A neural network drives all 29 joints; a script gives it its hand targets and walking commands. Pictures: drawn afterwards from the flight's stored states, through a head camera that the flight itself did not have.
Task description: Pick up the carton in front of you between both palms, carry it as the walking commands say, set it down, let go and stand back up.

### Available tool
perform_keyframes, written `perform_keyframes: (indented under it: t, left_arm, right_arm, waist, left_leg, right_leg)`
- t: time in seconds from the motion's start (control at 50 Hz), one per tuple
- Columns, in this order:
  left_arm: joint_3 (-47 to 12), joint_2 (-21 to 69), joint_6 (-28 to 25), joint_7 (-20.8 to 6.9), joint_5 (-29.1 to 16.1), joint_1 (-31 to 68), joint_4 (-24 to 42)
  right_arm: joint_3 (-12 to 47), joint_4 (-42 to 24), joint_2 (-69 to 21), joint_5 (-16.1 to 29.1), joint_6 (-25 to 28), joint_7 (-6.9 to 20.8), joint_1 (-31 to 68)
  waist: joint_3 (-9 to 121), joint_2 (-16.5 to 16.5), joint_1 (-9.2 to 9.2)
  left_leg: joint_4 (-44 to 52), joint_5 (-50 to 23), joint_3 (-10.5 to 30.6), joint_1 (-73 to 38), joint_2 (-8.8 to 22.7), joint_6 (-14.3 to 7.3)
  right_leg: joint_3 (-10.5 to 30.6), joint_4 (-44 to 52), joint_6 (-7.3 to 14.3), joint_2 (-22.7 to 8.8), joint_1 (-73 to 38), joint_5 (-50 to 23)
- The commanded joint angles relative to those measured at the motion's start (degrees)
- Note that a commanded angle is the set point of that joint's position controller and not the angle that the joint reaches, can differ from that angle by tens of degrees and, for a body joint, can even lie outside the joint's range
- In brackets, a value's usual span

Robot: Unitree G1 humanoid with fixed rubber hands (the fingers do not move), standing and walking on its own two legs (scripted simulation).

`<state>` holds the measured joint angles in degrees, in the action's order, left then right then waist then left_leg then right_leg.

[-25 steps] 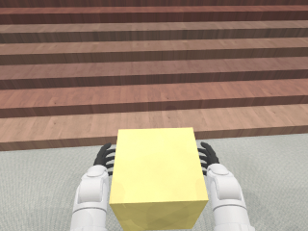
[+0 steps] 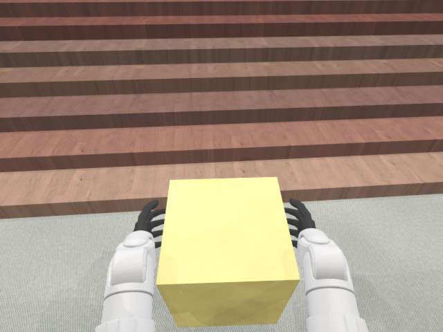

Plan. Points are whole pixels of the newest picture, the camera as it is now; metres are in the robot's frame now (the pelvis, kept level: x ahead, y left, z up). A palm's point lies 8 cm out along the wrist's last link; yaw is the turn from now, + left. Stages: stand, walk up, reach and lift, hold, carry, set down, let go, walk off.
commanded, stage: hold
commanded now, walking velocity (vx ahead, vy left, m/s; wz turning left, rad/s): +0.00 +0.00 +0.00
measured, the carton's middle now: (225, 255) +0.30 +0.00 -0.02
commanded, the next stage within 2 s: carry in 0.06 s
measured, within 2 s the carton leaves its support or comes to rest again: neither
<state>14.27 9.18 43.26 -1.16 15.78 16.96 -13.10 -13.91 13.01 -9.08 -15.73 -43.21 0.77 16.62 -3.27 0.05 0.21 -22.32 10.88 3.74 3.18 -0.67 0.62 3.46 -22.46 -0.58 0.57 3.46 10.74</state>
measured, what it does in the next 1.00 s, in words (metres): walks ahead: right foot, then left foot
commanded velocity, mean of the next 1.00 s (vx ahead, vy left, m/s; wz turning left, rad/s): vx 0.49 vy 0.00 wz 0.00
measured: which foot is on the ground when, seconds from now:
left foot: down 0.00-0.46, up 0.48-0.76, down 0.78-1.00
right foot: down 0.00-0.24, up 0.26-0.44, down 0.46-0.80, up 0.82-1.00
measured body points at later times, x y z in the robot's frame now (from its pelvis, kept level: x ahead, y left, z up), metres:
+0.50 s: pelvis +0.12 +0.00 -0.01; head +0.09 +0.00 +0.44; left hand +0.42 +0.15 +0.08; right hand +0.41 -0.16 +0.08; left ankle +0.03 +0.12 -0.73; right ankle +0.13 -0.09 -0.75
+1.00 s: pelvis +0.40 +0.06 +0.00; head +0.42 +0.07 +0.45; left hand +0.70 +0.20 +0.10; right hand +0.69 -0.11 +0.11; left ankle +0.39 +0.13 -0.74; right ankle +0.39 -0.08 -0.67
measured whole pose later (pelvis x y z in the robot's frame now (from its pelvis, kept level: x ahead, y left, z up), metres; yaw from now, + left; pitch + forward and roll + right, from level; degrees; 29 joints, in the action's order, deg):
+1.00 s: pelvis +0.40 +0.06 +0.00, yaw -2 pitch +6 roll -1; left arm 8.4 8.6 73.5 5.6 5.3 14.6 26.2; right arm -8.5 -25.7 -8.4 -4.7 -72.4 -6.0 13.9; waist 3.9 -0.8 -1.4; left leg -22.6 13.5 -14.5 15.0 2.3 -3.6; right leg -5.2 -59.2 0.8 -6.0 33.9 16.3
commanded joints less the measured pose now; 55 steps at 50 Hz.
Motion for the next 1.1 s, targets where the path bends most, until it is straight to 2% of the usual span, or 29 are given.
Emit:
perform_keyframes:
  t: [0.0,0.02,0.04,0.08,0.1,0.16,0.2,0.22,0.24,0.26,0.28,0.32,0.36,0.42,0.44,0.46,0.48,0.5,0.54,0.62,0.7,0.76,0.78,0.8,0.82,0.88,0.9,0.94,1.08]
  left_arm:
    - [-31.1,50.8,-1.6,-12.4,-13.2,28.5,0.8]
    - [-31.1,50.8,-1.6,-12.4,-13.2,28.4,0.8]
    - [-31.8,50.5,-1.2,-12.4,-14.2,30.4,1.0]
    - [-33.0,50.4,-0.7,-12.0,-15.5,30.4,2.9]
    - [-34.1,50.7,-0.4,-11.7,-16.1,31.3,4.5]
    - [-36.9,49.9,1.6,-10.3,-17.6,29.4,7.3]
    - [-39.6,48.2,4.4,-9.4,-19.1,29.1,11.4]
    - [-41.1,47.8,6.0,-9.2,-20.3,30.4,13.1]
    - [-42.3,47.6,7.8,-9.0,-21.7,31.9,14.6]
    - [-43.3,47.3,9.7,-8.9,-23.2,32.4,15.4]
    - [-45.2,47.5,11.5,-8.9,-25.3,33.3,16.5]
    - [-47.3,48.7,14.5,-8.7,-29.6,32.2,18.6]
    - [-48.5,50.0,17.0,-8.4,-32.1,30.7,21.2]
    - [-48.2,50.8,20.3,-7.8,-32.8,25.2,24.6]
    - [-47.9,50.6,21.5,-7.6,-32.3,23.1,25.5]
    - [-47.1,49.3,22.4,-7.3,-31.1,20.8,26.2]
    - [-46.5,48.3,22.9,-6.9,-29.6,19.8,26.2]
    - [-46.4,48.5,23.5,-6.6,-28.7,20.2,28.9]
    - [-47.4,50.8,24.6,-6.4,-29.5,21.8,33.1]
    - [-49.0,50.2,25.8,-7.0,-32.5,22.4,37.9]
    - [-49.2,46.9,27.5,-7.6,-33.4,19.3,37.4]
    - [-49.0,44.8,28.6,-8.0,-33.5,19.6,36.9]
    - [-48.8,43.6,29.0,-8.1,-33.8,21.2,37.5]
    - [-49.5,44.0,29.8,-8.2,-34.8,24.3,39.3]
    - [-49.5,44.5,29.9,-8.3,-35.6,26.1,39.8]
    - [-48.8,46.8,29.6,-7.9,-36.5,28.9,42.4]
    - [-48.6,46.4,29.4,-7.4,-35.9,29.0,43.3]
    - [-48.4,44.8,29.5,-6.2,-34.3,28.5,44.2]
    - [-46.0,36.7,32.2,-4.1,-31.7,35.6,37.7]
  right_arm:
    - [31.3,-1.4,-51.2,13.5,1.6,12.4,29.2]
    - [31.3,-1.4,-51.3,13.5,1.6,12.4,29.1]
    - [32.0,-1.4,-51.2,14.1,1.2,12.3,31.1]
    - [33.1,-3.4,-51.4,15.9,0.8,12.1,32.0]
    - [34.3,-4.6,-51.6,16.7,0.4,11.9,32.8]
    - [37.9,-7.8,-51.4,19.9,-1.6,11.6,33.0]
    - [40.6,-10.0,-51.4,22.5,-4.1,11.3,32.9]
    - [41.1,-10.9,-50.6,23.3,-5.6,11.0,32.7]
    - [41.3,-11.4,-49.3,23.8,-7.3,10.6,31.6]
    - [41.8,-11.8,-48.6,24.1,-9.2,10.0,30.0]
    - [42.1,-13.4,-47.1,24.6,-10.9,9.2,29.0]
    - [43.7,-19.3,-45.6,26.3,-14.2,8.0,29.6]
    - [45.7,-24.1,-46.5,28.7,-16.9,7.4,29.3]
    - [47.6,-28.7,-47.9,31.2,-20.5,7.5,25.5]
    - [47.6,-29.3,-47.8,31.3,-21.6,7.7,23.9]
    - [47.9,-30.6,-48.1,32.0,-22.9,8.0,23.7]
    - [48.5,-32.0,-48.3,33.2,-24.2,8.5,25.8]
    - [49.1,-32.3,-49.2,34.1,-24.8,9.1,26.6]
    - [48.5,-33.1,-50.2,34.8,-25.3,9.6,25.5]
    - [48.7,-36.5,-49.7,34.4,-26.1,8.7,23.3]
    - [47.1,-36.3,-46.8,32.1,-27.5,7.4,18.6]
    - [45.8,-34.6,-45.6,30.9,-28.4,7.3,17.0]
    - [45.2,-34.3,-44.9,30.5,-28.5,7.3,17.0]
    - [44.3,-33.7,-44.2,30.0,-28.4,7.2,18.3]
    - [44.6,-35.3,-45.2,30.9,-28.5,7.1,19.9]
    - [46.2,-41.7,-48.6,33.3,-28.5,6.7,27.1]
    - [46.7,-43.1,-48.7,34.0,-28.5,6.6,28.8]
    - [47.0,-44.2,-46.9,35.0,-29.0,6.8,29.4]
    - [45.7,-38.9,-35.9,36.1,-32.1,6.6,37.4]
  waist:
    - [12.6,-0.3,-0.04]
    - [12.6,-0.3,-0.05]
    - [16.4,-2.6,-0.03]
    - [15.9,-3.3,0.11]
    - [15.3,-4.6,0.06]
    - [17.9,-8.2,0.28]
    - [20.8,-4.7,0.0]
    - [19.9,0.1,-0.28]
    - [18.1,10.5,-1.13]
    - [14.4,14.7,-1.59]
    - [12.8,12.8,-1.82]
    - [16.2,8.1,-1.47]
    - [19.7,9.6,-1.51]
    - [23.3,5.9,-0.65]
    - [25.5,2.4,0.01]
    - [27.3,-9.5,1.15]
    - [23.8,-16.5,1.68]
    - [21.1,-12.4,1.92]
    - [20.4,-4.6,1.78]
    - [20.4,-6.4,1.24]
    - [18.5,-9.3,1.17]
    - [22.4,-4.4,-0.51]
    - [24.1,2.7,-1.83]
    - [26.5,17.4,-2.18]
    - [25.0,14.8,-1.79]
    - [24.8,2.3,-1.29]
    - [24.9,2.3,-1.01]
    - [24.7,5.2,-1.1]
    - [19.4,7.7,-1.89]
  left_leg:
    - [4.5,-0.6,-0.1,-0.7,-4.4,-0.8]
    - [4.5,-0.9,-0.1,-0.8,-4.4,-0.7]
    - [-0.5,4.9,-0.5,5.2,5.8,-0.9]
    - [-1.1,23.5,-0.8,10.3,3.6,-0.6]
    - [-3.7,26.4,-2.1,13.5,2.6,-0.2]
    - [-10.7,11.4,-8.2,13.4,0.3,0.4]
    - [-2.5,12.9,-7.8,6.3,0.7,-0.7]
    - [2.4,19.7,-1.2,4.2,5.0,-1.9]
    - [9.0,29.1,12.2,0.8,13.1,-5.1]
    - [13.3,30.3,22.3,-2.9,19.4,-8.8]
    - [13.9,24.4,25.0,-2.7,21.4,-11.5]
    - [10.9,12.6,15.6,-3.4,19.0,-10.7]
    - [8.6,6.2,6.8,-2.3,15.1,-8.4]
    - [0.1,7.5,-3.2,8.4,10.6,-5.5]
    - [-7.1,8.5,-5.8,17.6,9.3,-4.0]
    - [-21.8,13.0,-11.1,29.8,5.7,-1.3]
    - [-28.9,18.7,-11.6,42.2,2.1,-0.6]
    - [-32.9,20.8,-7.2,45.2,5.2,-1.6]
    - [-33.8,18.7,-6.3,45.7,7.7,-1.6]
    - [-19.8,6.7,-10.9,35.5,5.6,-0.2]
    - [-8.2,-1.9,-15.9,23.0,3.0,-0.3]
    - [-5.2,-0.6,-20.3,-0.1,0.9,-1.6]
    - [-0.5,7.4,-7.0,-9.5,9.3,-3.4]
    - [7.7,14.8,20.3,-17.9,24.2,-11.1]
    - [9.8,11.0,25.8,-17.5,26.9,-14.0]
    - [8.6,0.7,13.3,-9.8,23.6,-11.3]
    - [9.6,0.3,8.0,-7.5,21.7,-9.5]
    - [10.2,-4.1,2.3,-7.4,19.7,-8.8]
    - [8.3,-17.7,-10.6,-7.7,13.5,-8.0]
  right_leg:
    - [0.0,4.3,0.4,4.3,-1.9,-1.3]
    - [0.0,4.3,0.4,4.3,-2.0,-1.6]
    - [0.2,1.5,0.8,-6.2,4.2,6.1]
    - [3.7,5.8,1.7,-6.6,8.7,28.7]
    - [5.4,6.8,2.5,-7.5,9.0,33.6]
    - [10.1,8.0,5.9,-11.8,9.3,24.4]
    - [4.4,4.2,5.0,-9.0,13.7,24.0]
    - [0.1,-2.3,3.3,-6.3,18.0,24.9]
    - [-5.9,-14.8,0.9,-2.4,26.3,21.5]
    - [-9.4,-20.9,-0.1,-0.9,35.7,18.3]
    - [-7.8,-21.5,0.4,-3.4,37.7,17.4]
    - [-8.5,-15.9,0.4,-3.7,33.9,15.5]
    - [-12.5,-9.7,-0.1,-0.8,26.3,10.2]
    - [-15.6,1.7,-0.1,-0.2,4.2,0.8]
    - [-10.2,2.7,1.3,-4.8,-8.1,2.2]
    - [8.2,8.1,5.9,-17.3,-16.9,15.1]
    - [23.2,10.8,12.4,-26.3,-19.8,15.7]
    - [23.7,10.7,14.8,-27.7,-17.6,10.7]
    - [15.7,11.4,12.6,-25.0,-14.4,6.9]
    - [-0.6,12.2,8.0,-17.7,-8.1,0.8]
    - [-8.4,8.9,6.0,-15.1,-0.9,-3.7]
    - [-15.9,-8.6,2.6,-10.8,10.2,-9.9]
    - [-16.7,-21.9,0.0,-7.9,19.7,-3.9]
    - [-15.6,-38.9,-2.1,-1.7,34.3,11.1]
    - [-8.4,-47.2,-0.5,-3.0,41.2,17.9]
    - [-3.8,-47.8,2.0,-9.6,41.1,9.8]
    - [-4.0,-43.3,2.0,-9.9,38.9,7.3]
    - [-6.4,-37.6,1.7,-8.4,37.4,4.7]
    - [-13.7,-14.5,1.9,-3.9,33.7,-5.7]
